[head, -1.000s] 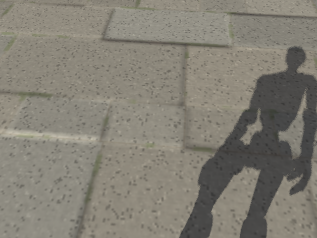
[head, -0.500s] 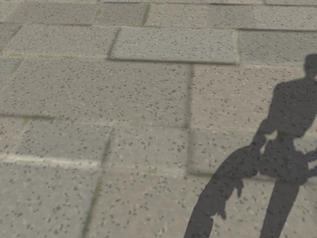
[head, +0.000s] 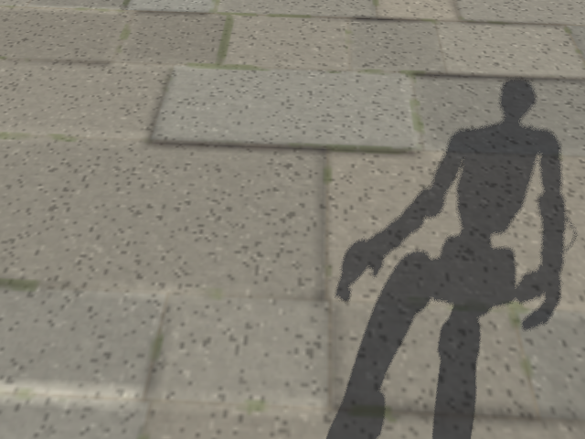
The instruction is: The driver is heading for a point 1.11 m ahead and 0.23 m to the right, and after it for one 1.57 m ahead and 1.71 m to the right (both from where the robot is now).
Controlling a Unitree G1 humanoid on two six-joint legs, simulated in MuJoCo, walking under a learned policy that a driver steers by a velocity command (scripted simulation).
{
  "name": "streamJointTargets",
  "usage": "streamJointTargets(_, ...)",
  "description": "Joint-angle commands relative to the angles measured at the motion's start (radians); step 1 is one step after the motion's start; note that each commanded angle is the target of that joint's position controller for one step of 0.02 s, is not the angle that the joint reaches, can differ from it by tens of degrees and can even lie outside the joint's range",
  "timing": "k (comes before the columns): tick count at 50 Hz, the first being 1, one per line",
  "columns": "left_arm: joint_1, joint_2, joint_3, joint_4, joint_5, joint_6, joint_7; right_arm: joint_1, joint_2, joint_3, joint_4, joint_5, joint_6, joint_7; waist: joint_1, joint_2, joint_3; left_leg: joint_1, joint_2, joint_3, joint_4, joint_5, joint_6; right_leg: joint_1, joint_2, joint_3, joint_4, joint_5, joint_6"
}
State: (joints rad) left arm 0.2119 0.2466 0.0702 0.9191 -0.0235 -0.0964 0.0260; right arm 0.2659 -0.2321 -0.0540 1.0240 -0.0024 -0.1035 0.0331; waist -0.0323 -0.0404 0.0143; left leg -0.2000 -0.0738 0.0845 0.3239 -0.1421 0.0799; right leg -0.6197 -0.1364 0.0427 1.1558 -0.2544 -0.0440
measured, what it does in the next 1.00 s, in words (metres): walks ahead: right foot, then left foot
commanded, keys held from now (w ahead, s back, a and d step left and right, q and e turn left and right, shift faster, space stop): w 0.72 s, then no key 0.16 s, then e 0.12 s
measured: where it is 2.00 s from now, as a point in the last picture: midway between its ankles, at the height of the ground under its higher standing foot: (339, 305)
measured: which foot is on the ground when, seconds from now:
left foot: down 0.00-0.32, up 0.34-0.84, down 0.86-1.00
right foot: up 0.00-0.28, down 0.30-0.88, up 0.90-1.00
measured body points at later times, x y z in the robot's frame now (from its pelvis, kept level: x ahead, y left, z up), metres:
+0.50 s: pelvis +0.30 -0.08 +0.00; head +0.32 -0.09 +0.45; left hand +0.36 +0.18 -0.13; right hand +0.38 -0.35 -0.14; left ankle +0.27 +0.08 -0.65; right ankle +0.33 -0.16 -0.74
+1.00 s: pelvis +0.54 -0.02 -0.01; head +0.58 +0.00 +0.44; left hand +0.57 +0.25 -0.16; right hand +0.68 -0.27 -0.13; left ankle +0.64 +0.07 -0.74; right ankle +0.45 -0.17 -0.66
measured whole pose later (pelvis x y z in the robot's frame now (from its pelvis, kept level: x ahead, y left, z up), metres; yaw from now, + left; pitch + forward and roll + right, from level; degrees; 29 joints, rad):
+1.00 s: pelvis +0.54 -0.02 -0.01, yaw -1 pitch +2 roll +0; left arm 0.28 0.25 0.06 0.98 -0.02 -0.05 0.03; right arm 0.08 -0.22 -0.05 0.92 -0.02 -0.08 0.02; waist 0.02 -0.03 0.05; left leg -0.42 0.00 0.08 0.48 -0.10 0.06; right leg -0.42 -0.02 0.05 1.15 -0.53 0.02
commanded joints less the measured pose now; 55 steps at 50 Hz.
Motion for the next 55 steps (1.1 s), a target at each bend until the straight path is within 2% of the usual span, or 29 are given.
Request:
streamJointTargets(1, 0.049, 0.047, 0.014, -0.042, 0.016, 0.010, 0.004, -0.034, -0.125, -0.016, -0.052, -0.002, -0.019, -0.021, 0.055, 0.090, 0.041, -0.068, 0.283, -0.224, -0.237, 0.072, 0.183, -0.057, -0.052, 0.017, -0.120, 0.141, 0.027)
streamJointTargets(6, -0.154, 0.025, -0.002, -0.094, 0.010, -0.003, -0.020, 0.066, -0.154, -0.019, -0.042, 0.014, -0.006, -0.038, -0.011, 0.082, 0.050, 0.012, 0.247, -0.138, -0.223, 0.119, 0.130, -0.024, 0.008, -0.045, -0.472, 0.365, 0.037)
streamJointTargets(9, -0.245, 0.030, -0.010, -0.126, 0.001, -0.006, -0.039, 0.132, -0.165, -0.024, -0.021, 0.024, 0.005, -0.040, -0.044, 0.086, 0.070, 0.117, 0.284, -0.143, -0.183, 0.097, 0.124, -0.036, 0.030, -0.050, -0.568, 0.340, 0.032)
streamJointTargets(11, -0.273, 0.046, -0.009, -0.147, -0.001, -0.011, -0.053, 0.151, -0.171, -0.029, -0.011, 0.025, 0.016, -0.042, -0.040, 0.093, 0.075, 0.198, 0.323, -0.158, -0.140, 0.113, 0.113, -0.046, 0.038, -0.043, -0.612, 0.273, 0.010)
streamJointTargets(13, -0.228, 0.076, 0.001, -0.148, -0.002, -0.018, -0.061, 0.137, -0.185, -0.036, -0.012, 0.025, 0.027, -0.044, 0.000, 0.114, 0.049, 0.244, 0.345, -0.162, -0.073, 0.230, 0.092, 0.033, 0.063, -0.056, -0.642, 0.194, -0.019)
streamJointTargets(14, -0.145, 0.104, 0.016, -0.128, -0.001, -0.020, -0.061, 0.111, -0.188, -0.036, -0.019, 0.024, 0.033, -0.045, 0.053, 0.122, -0.001, 0.245, 0.324, -0.137, 0.027, 0.401, 0.074, 0.155, 0.096, -0.085, -0.660, 0.176, -0.040)
streamJointTargets(15, 0.028, 0.154, 0.043, -0.074, 0.003, -0.021, -0.055, 0.101, -0.162, -0.027, -0.026, 0.019, 0.038, -0.044, 0.129, 0.106, -0.105, 0.191, 0.267, -0.091, 0.231, 0.512, 0.046, 0.383, 0.121, -0.100, -0.659, 0.185, -0.072)
streamJointTargets(16, 0.220, 0.241, 0.066, -0.038, 0.016, -0.019, -0.046, 0.117, -0.121, -0.008, -0.053, -0.001, 0.037, -0.044, 0.181, -0.019, -0.269, -0.019, 0.201, -0.032, 0.572, 0.269, 0.006, 0.701, -0.072, 0.123, -0.637, 0.199, -0.141)
streamJointTargets(17, 0.271, 0.298, 0.076, -0.009, 0.018, -0.016, -0.057, 0.245, 0.019, 0.030, -0.052, 0.009, 0.013, -0.032, 0.108, -0.298, -0.391, -0.414, 0.009, -0.072, 0.899, -0.373, -0.048, 1.017, -0.271, 0.618, -0.786, -0.021, -0.294)
streamJointTargets(18, 0.254, 0.190, 0.045, -0.023, 0.016, -0.019, -0.059, 0.176, -0.097, 0.005, -0.046, 0.033, -0.011, -0.029, 0.140, -0.179, -0.365, -0.524, 0.058, -0.208, 1.014, -0.418, -0.026, 0.999, -0.248, 0.671, -0.850, -0.096, -0.251)
streamJointTargets(19, 0.163, 0.149, 0.031, -0.039, 0.014, -0.022, -0.056, 0.075, -0.148, -0.009, -0.080, 0.051, -0.024, -0.027, 0.128, -0.124, -0.230, -0.581, 0.107, -0.190, 1.025, -0.330, -0.007, 0.877, -0.219, 0.514, -0.854, -0.019, -0.205)
streamJointTargets(20, 0.073, 0.129, 0.021, -0.060, 0.019, -0.022, -0.056, 0.021, -0.145, -0.009, -0.090, 0.045, -0.027, -0.035, 0.096, -0.028, -0.156, -0.540, 0.160, -0.164, 0.984, -0.237, -0.007, 0.726, -0.184, 0.391, -0.874, 0.121, -0.186)
streamJointTargets(21, 0.026, 0.110, 0.016, -0.065, 0.028, -0.022, -0.058, 0.002, -0.133, -0.016, -0.093, 0.028, -0.021, -0.041, 0.067, 0.001, -0.102, -0.498, 0.190, -0.158, 0.930, -0.181, -0.010, 0.602, -0.158, 0.312, -0.905, 0.204, -0.187)
streamJointTargets(23, 0.014, 0.076, 0.008, -0.052, 0.034, -0.027, -0.061, 0.044, -0.098, -0.019, -0.083, 0.026, 0.006, -0.041, 0.020, -0.033, -0.081, -0.404, 0.224, -0.164, 0.855, -0.139, -0.016, 0.500, -0.113, 0.216, -0.957, 0.256, -0.186)
streamJointTargets(25, 0.044, 0.091, 0.011, -0.032, 0.028, -0.030, -0.054, 0.029, -0.080, -0.020, -0.085, 0.025, 0.023, -0.044, 0.009, -0.024, -0.047, -0.422, 0.229, -0.147, 0.785, -0.103, -0.028, 0.470, -0.094, 0.153, -0.995, 0.292, -0.190)
streamJointTargets(29, 0.107, 0.121, 0.018, -0.007, 0.025, -0.019, -0.031, -0.112, -0.077, -0.024, -0.133, 0.008, 0.028, -0.041, 0.034, -0.005, 0.001, -0.530, 0.230, -0.138, 0.577, 0.086, -0.060, 0.502, -0.088, 0.090, -1.036, 0.318, -0.183)
streamJointTargets(33, 0.157, 0.130, 0.018, 0.013, 0.017, -0.013, -0.020, -0.245, -0.058, -0.015, -0.168, 0.014, 0.021, -0.029, 0.073, -0.019, 0.038, -0.491, 0.191, -0.098, 0.357, 0.245, -0.062, 0.514, -0.055, 0.016, -1.053, 0.279, -0.151)
streamJointTargets(37, 0.212, 0.131, 0.021, 0.049, 0.013, 0.001, -0.016, -0.348, -0.057, -0.007, -0.204, 0.019, 0.012, -0.012, 0.102, -0.017, 0.084, -0.495, 0.162, -0.082, 0.237, 0.230, -0.048, 0.609, -0.083, -0.003, -1.007, 0.329, -0.143)
streamJointTargets(40, 0.193, 0.144, 0.025, 0.061, 0.015, 0.021, -0.007, -0.318, -0.079, -0.014, -0.209, 0.011, -0.002, 0.004, 0.066, -0.052, 0.042, -0.385, 0.122, -0.070, 0.185, 0.172, -0.014, 0.661, -0.098, -0.013, -0.881, 0.589, -0.105)
streamJointTargets(42, 0.141, 0.151, 0.026, 0.051, 0.010, 0.028, -0.003, -0.130, -0.138, -0.042, -0.149, 0.000, -0.009, 0.001, -0.034, -0.062, -0.072, -0.134, 0.061, -0.032, 0.133, 0.225, 0.023, 0.660, -0.045, -0.038, -0.684, 0.790, -0.057)
streamJointTargets(43, 0.155, 0.132, 0.018, 0.041, 0.018, 0.027, -0.003, -0.013, -0.198, -0.060, -0.114, -0.012, -0.012, -0.005, -0.068, -0.006, -0.168, 0.092, 0.130, -0.080, 0.155, 0.528, 0.054, 0.557, 0.020, -0.074, -0.496, 0.662, -0.011)
streamJointTargets(44, 0.242, 0.057, -0.008, 0.034, 0.044, 0.017, -0.009, 0.094, -0.262, -0.067, -0.095, -0.038, -0.004, -0.015, -0.047, 0.187, -0.325, 0.468, 0.382, -0.357, 0.245, 0.903, 0.184, 0.240, 0.136, -0.097, -0.131, 0.132, 0.050)
streamJointTargets(45, 0.359, -0.005, -0.027, 0.077, 0.017, 0.007, -0.017, 0.110, -0.221, -0.049, -0.088, -0.020, 0.008, -0.012, -0.023, 0.315, -0.497, 0.601, 0.537, -0.603, 0.177, 0.958, 0.313, 0.100, 0.221, 0.042, 0.120, -0.460, 0.077)
streamJointTargets(46, 0.313, 0.092, 0.000, 0.083, -0.012, 0.008, -0.019, 0.066, -0.187, -0.042, -0.106, -0.002, 0.017, -0.008, -0.037, 0.203, -0.445, 0.470, 0.489, -0.526, 0.134, 0.757, 0.274, 0.071, 0.168, 0.120, 0.188, -0.435, 0.070)
streamJointTargets(47, 0.202, 0.115, 0.007, 0.050, -0.025, 0.018, -0.012, -0.040, -0.154, -0.032, -0.130, 0.004, 0.021, -0.013, -0.022, 0.150, -0.293, 0.325, 0.447, -0.406, 0.094, 0.601, 0.223, 0.004, 0.119, 0.067, 0.167, -0.382, 0.066)
streamJointTargets(48, 0.142, 0.106, 0.010, 0.039, -0.014, 0.034, 0.000, -0.113, -0.121, -0.019, -0.138, -0.005, 0.019, -0.016, 0.005, 0.084, -0.190, 0.157, 0.404, -0.325, 0.039, 0.502, 0.189, 0.023, 0.078, 0.044, 0.102, -0.314, 0.071)
streamJointTargets(49, 0.139, 0.100, 0.019, 0.039, -0.002, 0.058, 0.012, -0.164, -0.087, -0.009, -0.140, -0.013, 0.017, -0.019, 0.041, 0.091, -0.145, 0.027, 0.371, -0.262, -0.006, 0.415, 0.160, 0.091, 0.044, 0.044, 0.034, -0.263, 0.071)
streamJointTargets(52, 0.174, 0.064, 0.025, 0.021, 0.007, 0.102, 0.028, -0.201, -0.121, -0.019, -0.135, -0.037, 0.020, -0.032, 0.082, 0.155, -0.100, -0.143, 0.350, -0.163, -0.090, 0.319, 0.174, 0.194, 0.051, 0.006, -0.017, -0.173, 0.076)
streamJointTargets(55, 0.119, 0.079, 0.036, -0.023, 0.011, 0.116, 0.031, -0.186, -0.151, -0.030, -0.132, -0.025, 0.031, -0.061, 0.070, 0.140, -0.100, -0.094, 0.376, -0.132, -0.123, 0.206, 0.186, 0.123, 0.032, 0.007, -0.093, -0.088, 0.078)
